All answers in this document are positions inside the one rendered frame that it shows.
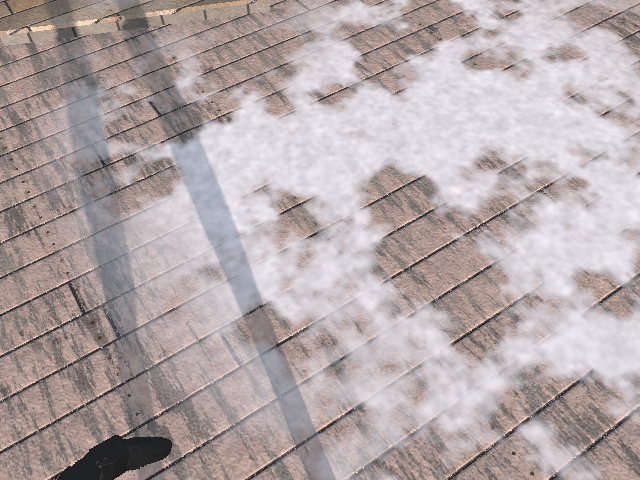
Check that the left robot hand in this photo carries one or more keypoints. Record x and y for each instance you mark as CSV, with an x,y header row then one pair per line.
x,y
114,456

